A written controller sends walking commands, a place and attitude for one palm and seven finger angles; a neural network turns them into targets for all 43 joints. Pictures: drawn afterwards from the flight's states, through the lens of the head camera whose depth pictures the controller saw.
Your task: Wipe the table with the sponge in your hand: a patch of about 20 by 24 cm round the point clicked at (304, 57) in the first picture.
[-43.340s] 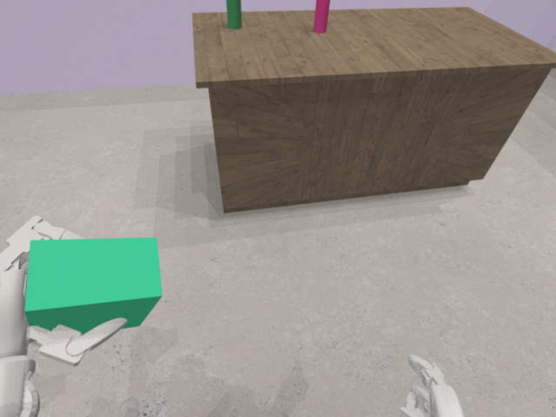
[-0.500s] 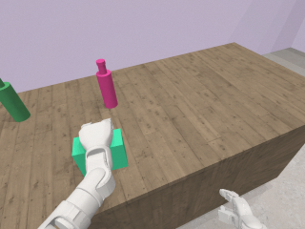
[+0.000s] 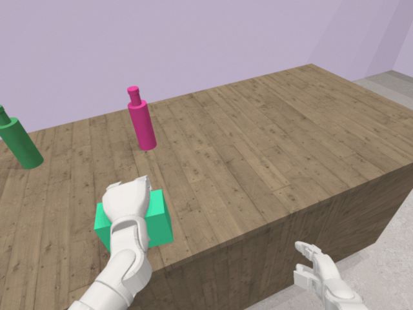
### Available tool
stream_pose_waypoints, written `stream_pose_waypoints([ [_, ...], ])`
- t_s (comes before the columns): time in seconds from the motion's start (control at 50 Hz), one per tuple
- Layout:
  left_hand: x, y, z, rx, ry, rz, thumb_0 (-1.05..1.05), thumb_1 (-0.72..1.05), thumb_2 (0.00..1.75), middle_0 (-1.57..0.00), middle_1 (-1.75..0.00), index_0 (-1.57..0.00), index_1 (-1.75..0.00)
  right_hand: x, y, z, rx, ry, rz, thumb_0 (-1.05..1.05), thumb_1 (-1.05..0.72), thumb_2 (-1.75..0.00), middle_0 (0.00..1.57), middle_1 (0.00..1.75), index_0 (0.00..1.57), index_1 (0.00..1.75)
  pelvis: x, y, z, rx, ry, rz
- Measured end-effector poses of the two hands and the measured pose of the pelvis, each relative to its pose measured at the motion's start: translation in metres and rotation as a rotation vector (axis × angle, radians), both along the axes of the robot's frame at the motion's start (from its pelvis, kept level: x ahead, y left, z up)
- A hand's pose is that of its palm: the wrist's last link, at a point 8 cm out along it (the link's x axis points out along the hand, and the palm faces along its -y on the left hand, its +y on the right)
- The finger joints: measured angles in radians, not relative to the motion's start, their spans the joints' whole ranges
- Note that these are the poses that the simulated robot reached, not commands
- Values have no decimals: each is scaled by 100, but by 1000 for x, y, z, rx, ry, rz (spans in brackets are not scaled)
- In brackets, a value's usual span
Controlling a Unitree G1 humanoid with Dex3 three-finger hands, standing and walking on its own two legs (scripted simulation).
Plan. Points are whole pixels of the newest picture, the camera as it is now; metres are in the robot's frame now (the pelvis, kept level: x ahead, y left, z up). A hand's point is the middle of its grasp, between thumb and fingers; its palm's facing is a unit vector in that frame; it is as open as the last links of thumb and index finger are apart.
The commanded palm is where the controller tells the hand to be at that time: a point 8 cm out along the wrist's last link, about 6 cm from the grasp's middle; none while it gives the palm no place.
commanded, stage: slide back across to the middle lane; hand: left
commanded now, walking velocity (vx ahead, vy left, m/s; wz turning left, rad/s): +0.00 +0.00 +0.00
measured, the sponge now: (139, 227) +0.29 +0.19 +0.01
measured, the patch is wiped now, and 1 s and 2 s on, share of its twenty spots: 1.00 1.00 1.00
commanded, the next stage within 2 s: wipe forward along the middle lane in 0.72 s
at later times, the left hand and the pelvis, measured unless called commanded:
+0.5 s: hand (124, 220) +0.27 +0.20 +0.07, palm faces +0.07 -0.19 -0.98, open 10.6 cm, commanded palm +0.22 +0.22 +0.11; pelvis +0.00 +0.00 +0.00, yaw -1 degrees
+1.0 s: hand (100, 230) +0.25 +0.25 +0.06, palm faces +0.02 -0.13 -0.99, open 10.5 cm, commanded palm +0.23 +0.26 +0.11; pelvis -0.01 +0.01 +0.00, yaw +0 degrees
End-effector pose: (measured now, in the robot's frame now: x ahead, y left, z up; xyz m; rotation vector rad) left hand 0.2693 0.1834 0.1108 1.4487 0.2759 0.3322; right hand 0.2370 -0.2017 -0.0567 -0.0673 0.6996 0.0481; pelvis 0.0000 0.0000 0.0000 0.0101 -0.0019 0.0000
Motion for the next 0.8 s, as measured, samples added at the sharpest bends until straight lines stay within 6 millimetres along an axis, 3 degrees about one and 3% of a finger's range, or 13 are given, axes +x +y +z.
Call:
stream_pose_waypoints([
  [0.36, -12, 11, 5, -70, -15, -1, 0, -51, 103, -60, -136, -68, -131, -10, -10, -2, -26, -5, -36, 2, -90, -90, 20, 30, 20, 30, -1, -3, 0, 4, -19, -19],
  [0.8, -48, 53, 9, -92, -12, 34, 0, -52, 103, -61, -135, -70, -129, -4, -4, 5, -71, -51, -32, 2, -90, -90, 20, 30, 20, 30, -3, 2, 2, -3, -39, -20],
])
